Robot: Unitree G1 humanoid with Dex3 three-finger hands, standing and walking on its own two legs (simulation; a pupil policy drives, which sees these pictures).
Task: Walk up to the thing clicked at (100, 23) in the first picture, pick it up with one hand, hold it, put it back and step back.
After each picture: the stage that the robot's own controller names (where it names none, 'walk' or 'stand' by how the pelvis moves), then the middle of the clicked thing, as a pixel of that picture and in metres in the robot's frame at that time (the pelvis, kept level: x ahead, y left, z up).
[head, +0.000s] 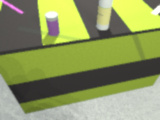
stand; (105, 7) +0.83 -0.10 +0.06
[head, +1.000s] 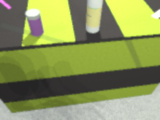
rise first; (94, 7) +0.74 +0.00 +0.09
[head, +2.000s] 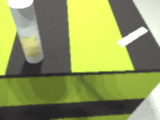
walk; (28, 33) +0.50 +0.22 +0.10
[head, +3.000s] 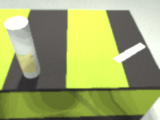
stand; (25, 51) +0.47 +0.24 +0.07
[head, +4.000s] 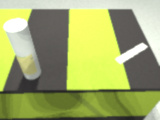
stand; (25, 52) +0.46 +0.24 +0.06
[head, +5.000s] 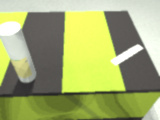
stand; (19, 55) +0.45 +0.26 +0.06
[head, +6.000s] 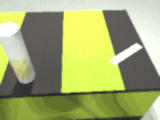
stand; (18, 56) +0.45 +0.26 +0.06
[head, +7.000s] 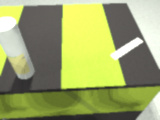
rise first; (16, 52) +0.45 +0.27 +0.06
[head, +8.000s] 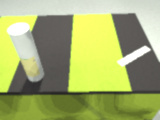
go down; (28, 55) +0.46 +0.26 +0.07
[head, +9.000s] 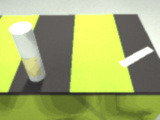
go down; (30, 55) +0.46 +0.25 +0.07
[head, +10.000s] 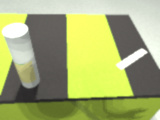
go down; (24, 59) +0.43 +0.23 +0.08
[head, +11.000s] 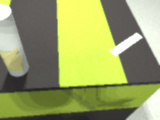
close in; (9, 46) +0.44 +0.24 +0.09
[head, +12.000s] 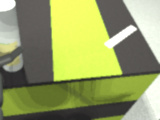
close; (8, 39) +0.46 +0.24 +0.11
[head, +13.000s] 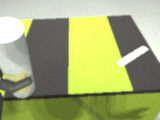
lift; (16, 65) +0.30 +0.19 +0.20
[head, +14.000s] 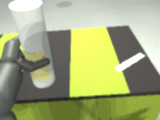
lift; (36, 49) +0.33 +0.15 +0.25
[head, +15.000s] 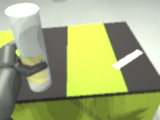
hold; (33, 53) +0.33 +0.15 +0.23
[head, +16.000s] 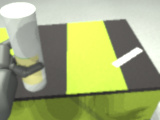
hold; (28, 53) +0.33 +0.16 +0.22
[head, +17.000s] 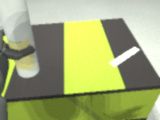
crouch; (20, 39) +0.38 +0.19 +0.24
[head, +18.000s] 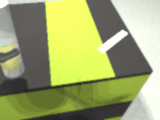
lower; (5, 42) +0.45 +0.23 +0.14
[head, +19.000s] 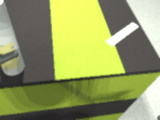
lower; (3, 41) +0.44 +0.24 +0.12
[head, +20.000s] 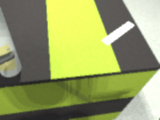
lower; out of the picture +0.44 +0.24 +0.12
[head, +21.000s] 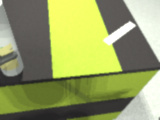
lower; (2, 42) +0.44 +0.24 +0.12
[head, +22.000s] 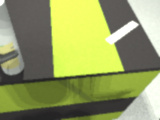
rest; (3, 41) +0.44 +0.24 +0.12
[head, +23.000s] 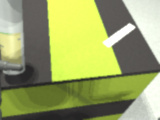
withdraw; (11, 35) +0.48 +0.22 +0.11
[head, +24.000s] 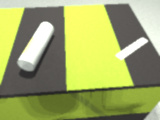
sink last; (37, 44) +0.58 +0.23 +0.00
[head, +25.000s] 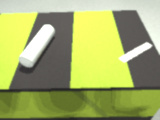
stand; (38, 44) +0.61 +0.28 -0.01
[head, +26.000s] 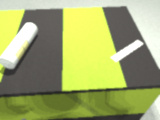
stand; (20, 43) +0.60 +0.32 -0.02
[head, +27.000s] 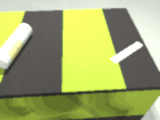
stand; (14, 44) +0.60 +0.36 -0.02
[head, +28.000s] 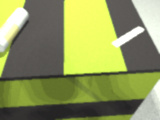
walk; (10, 28) +0.67 +0.37 -0.01
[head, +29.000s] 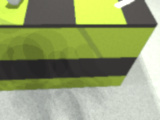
walk; out of the picture +0.94 +0.35 -0.01
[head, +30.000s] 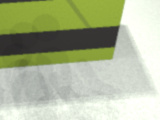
walk; out of the picture +1.28 +0.53 +0.00
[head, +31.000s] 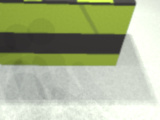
stand; out of the picture +1.36 +0.43 -0.02
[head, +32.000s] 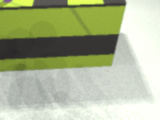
stand; out of the picture +1.35 +0.49 -0.03
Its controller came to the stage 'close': yes
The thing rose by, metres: 0.20
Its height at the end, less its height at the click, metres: -0.09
